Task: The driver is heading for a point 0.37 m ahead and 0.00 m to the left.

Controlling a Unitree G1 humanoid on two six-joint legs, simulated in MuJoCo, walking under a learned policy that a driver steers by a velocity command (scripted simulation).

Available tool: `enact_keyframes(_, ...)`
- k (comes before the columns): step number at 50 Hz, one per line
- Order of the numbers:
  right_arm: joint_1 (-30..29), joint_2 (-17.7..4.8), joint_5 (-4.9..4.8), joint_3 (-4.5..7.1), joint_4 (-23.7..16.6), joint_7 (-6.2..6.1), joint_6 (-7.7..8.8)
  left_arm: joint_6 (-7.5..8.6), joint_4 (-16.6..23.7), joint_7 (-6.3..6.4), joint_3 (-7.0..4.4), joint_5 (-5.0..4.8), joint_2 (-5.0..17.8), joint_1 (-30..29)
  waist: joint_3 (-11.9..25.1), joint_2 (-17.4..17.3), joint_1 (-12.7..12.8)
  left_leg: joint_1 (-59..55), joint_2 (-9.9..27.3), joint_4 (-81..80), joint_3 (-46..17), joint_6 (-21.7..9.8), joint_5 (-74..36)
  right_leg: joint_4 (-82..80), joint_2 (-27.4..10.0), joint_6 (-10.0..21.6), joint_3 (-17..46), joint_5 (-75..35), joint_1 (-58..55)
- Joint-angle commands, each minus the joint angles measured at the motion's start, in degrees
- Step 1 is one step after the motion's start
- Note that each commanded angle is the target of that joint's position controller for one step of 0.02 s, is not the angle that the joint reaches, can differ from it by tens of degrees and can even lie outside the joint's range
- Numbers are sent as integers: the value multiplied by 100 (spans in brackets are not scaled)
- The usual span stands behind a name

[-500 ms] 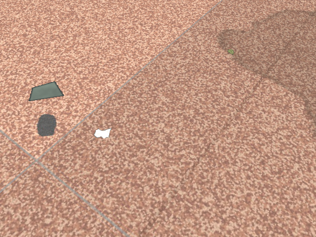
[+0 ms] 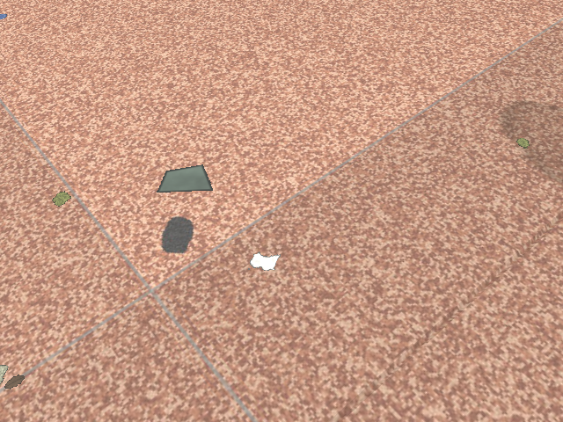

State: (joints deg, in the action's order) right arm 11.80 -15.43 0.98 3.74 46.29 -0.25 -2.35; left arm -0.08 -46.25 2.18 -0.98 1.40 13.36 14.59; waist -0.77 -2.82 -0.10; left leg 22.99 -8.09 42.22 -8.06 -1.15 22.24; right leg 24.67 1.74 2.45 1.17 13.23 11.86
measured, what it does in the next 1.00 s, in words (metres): walks ahead: left foot, then right foot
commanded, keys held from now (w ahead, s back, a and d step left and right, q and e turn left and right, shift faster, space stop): no key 0.06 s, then w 0.56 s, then no key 0.38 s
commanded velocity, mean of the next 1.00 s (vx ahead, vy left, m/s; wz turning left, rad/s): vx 0.26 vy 0.00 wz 0.04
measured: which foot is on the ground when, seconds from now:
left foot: up 0.00-0.30, down 0.32-0.74, up 0.76-1.00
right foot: down 0.00-0.32, up 0.34-0.72, down 0.74-1.00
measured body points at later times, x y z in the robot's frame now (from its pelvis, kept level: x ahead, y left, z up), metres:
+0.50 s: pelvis +0.07 +0.02 +0.00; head +0.08 +0.03 +0.45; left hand +0.15 +0.29 -0.13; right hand +0.07 -0.25 -0.13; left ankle -0.02 +0.10 -0.74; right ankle +0.11 -0.11 -0.68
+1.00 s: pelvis +0.26 -0.03 +0.00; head +0.30 -0.05 +0.45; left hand +0.31 +0.21 -0.14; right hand +0.32 -0.28 -0.16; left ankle +0.27 +0.11 -0.70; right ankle +0.33 -0.10 -0.74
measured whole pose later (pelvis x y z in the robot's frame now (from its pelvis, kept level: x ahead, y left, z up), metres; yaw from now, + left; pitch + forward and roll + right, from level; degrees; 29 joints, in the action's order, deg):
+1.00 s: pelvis +0.26 -0.03 +0.00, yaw +1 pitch -1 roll +0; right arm 12.1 -12.7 1.7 1.2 56.6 -0.6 -0.1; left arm 3.5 -54.7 0.1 -0.4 1.2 11.3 14.7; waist -5.2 -1.7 -0.2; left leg 24.2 1.3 50.6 -1.1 -1.4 20.9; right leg 21.3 2.6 5.7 -6.1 5.9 14.6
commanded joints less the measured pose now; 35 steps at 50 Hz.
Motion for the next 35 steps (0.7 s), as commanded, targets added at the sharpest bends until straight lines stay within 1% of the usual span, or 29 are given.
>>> enact_keyframes(1,472,-520,26,129,-38,6,15,165,431,7,-107,-30,683,-554,29,1138,-311,-154,221,922,49,174,128,-887,-1261,767,1028,-2392,-29)
enact_keyframes(3,342,-391,-1,57,17,-8,1,168,292,3,-94,-55,678,-237,191,1067,-154,-153,314,489,206,307,219,-593,-1201,772,826,-3377,-608)
enact_keyframes(4,251,-291,-4,-7,41,-16,0,166,205,-13,-88,-44,667,-22,361,1060,-29,-248,415,95,360,338,207,-649,-1188,756,850,-2793,-861)
enact_keyframes(5,80,-251,5,-49,44,-19,1,145,114,-30,-117,-25,742,176,344,1164,129,-266,452,-201,555,337,239,-781,-1168,763,997,-1776,-997)
enact_keyframes(6,-139,-321,24,-51,1,-11,15,98,10,-48,-199,-12,929,413,201,1314,301,-103,413,-288,736,307,369,-964,-1186,833,1264,-629,-1114)
enact_keyframes(7,-343,-410,42,-42,-45,8,38,51,-77,-66,-262,2,1039,587,3,1368,413,116,429,-338,798,261,490,-1168,-1256,919,1547,410,-1191)
enact_keyframes(8,-488,-453,43,-40,-77,32,70,22,-133,-82,-299,8,1066,681,-190,1333,463,261,478,-431,812,211,562,-1334,-1345,990,1772,1042,-1209)
enact_keyframes(9,-561,-448,35,-49,-79,50,112,14,-185,-97,-330,7,1080,739,-318,1247,473,311,523,-545,825,153,589,-1435,-1425,1045,1915,1317,-1214)
enact_keyframes(11,-517,-365,20,-81,-20,61,228,49,-262,-126,-377,6,1069,741,-347,1061,407,92,573,-832,857,3,518,-1483,-1497,1110,1985,1252,-1165)
enact_keyframes(12,-408,-318,14,-96,36,59,288,74,-282,-142,-393,1,1049,661,-306,1000,318,-192,576,-1078,890,-96,374,-1458,-1472,1103,1918,1099,-1036)
enact_keyframes(13,-197,-252,13,-113,128,52,344,91,-279,-158,-405,-22,1026,486,-268,945,151,-683,560,-1520,957,-217,77,-1378,-1372,1041,1742,927,-752)
enact_keyframes(14,145,-165,20,-130,272,36,392,94,-261,-177,-415,-67,1006,247,-232,897,-87,-1414,502,-2174,1089,-339,-423,-1197,-1209,922,1483,777,-301)
enact_keyframes(15,530,-190,33,-113,440,0,432,109,-242,-194,-409,-101,915,80,-156,790,-289,-2366,528,-2537,1028,-438,-811,-877,-1048,767,1254,771,392)
enact_keyframes(16,1045,-456,64,-49,602,-58,485,161,-129,-212,-339,-98,648,-162,11,342,-526,-3527,1079,-2666,332,-557,-445,-171,-766,536,871,1130,1503)
enact_keyframes(17,1609,-985,96,53,656,-108,513,220,118,-252,-200,-89,158,-477,197,-826,-772,-4185,2391,-3338,-1505,-865,1151,1434,-63,251,-48,1616,2614)
enact_keyframes(18,1664,-1322,51,172,782,-83,497,241,282,-238,-290,16,606,-800,-656,-849,-803,-3408,3107,-3742,-2499,-1393,1481,2130,-18,225,-307,1782,3431)
enact_keyframes(19,1287,-961,50,88,711,-50,513,239,205,-273,-366,41,832,-770,-1040,-252,-511,-3101,2883,-3720,-2146,-1434,1458,2648,-374,228,-15,1348,3521)
enact_keyframes(20,979,-725,16,18,616,-14,553,256,64,-343,-359,18,772,-511,-992,-229,-310,-2970,2555,-3761,-1710,-1267,1085,2823,-448,190,25,961,3418)
enact_keyframes(21,808,-632,26,-12,570,5,589,263,-35,-395,-360,9,758,-324,-884,-295,-163,-2910,2296,-3812,-1252,-1123,466,2927,-537,127,-16,653,3267)
enact_keyframes(22,842,-570,19,-40,602,7,634,254,-56,-442,-362,59,751,-338,-786,-302,-125,-2861,2149,-3812,-922,-1080,-174,3066,-568,59,-120,425,3190)
enact_keyframes(23,907,-539,14,-55,657,20,676,243,-55,-472,-344,88,681,-385,-682,-283,-106,-2810,2009,-3766,-613,-1055,-876,3169,-567,-4,-206,221,3128)
enact_keyframes(24,1027,-520,-6,-65,731,31,705,232,-2,-488,-326,103,618,-494,-638,-253,-101,-2759,1945,-3716,-397,-1056,-1507,3193,-569,-65,-286,58,3141)
enact_keyframes(26,1208,-493,-31,-90,858,39,735,222,181,-511,-279,94,519,-893,-702,-227,-137,-2539,1845,-3673,-62,-1067,-2469,2909,-577,-180,-438,-231,3129)
enact_keyframes(29,1338,-533,-17,-107,973,32,754,207,433,-541,-181,44,378,-1461,-786,-314,-220,-2178,1748,-3641,264,-992,-3179,1997,-508,-178,-591,-705,2617)
enact_keyframes(31,1448,-625,-18,-100,1057,11,766,195,542,-528,-156,23,383,-1660,-808,-323,-243,-2215,1871,-3648,304,-952,-3532,1444,-415,-39,-648,-836,2236)
enact_keyframes(32,1436,-626,-19,-110,1097,-2,759,201,543,-500,-152,28,384,-1624,-829,-278,-196,-2277,1899,-3499,381,-900,-4092,1228,-334,49,-697,-835,2019)
enact_keyframes(33,1407,-636,-22,-119,1127,-19,752,221,500,-457,-158,35,394,-1467,-740,-262,-113,-2362,1912,-3196,467,-819,-4951,1077,-209,143,-749,-807,1688)
enact_keyframes(34,1358,-676,-16,-119,1150,-44,750,249,381,-396,-189,41,454,-1105,-512,-307,47,-2477,1895,-2691,531,-695,-5965,993,-40,229,-768,-720,1226)
enact_keyframes(35,1298,-715,-9,-111,1164,-67,736,298,150,-334,-242,41,565,-457,-144,-319,300,-2578,1823,-1932,559,-560,-6584,798,128,318,-734,-768,598)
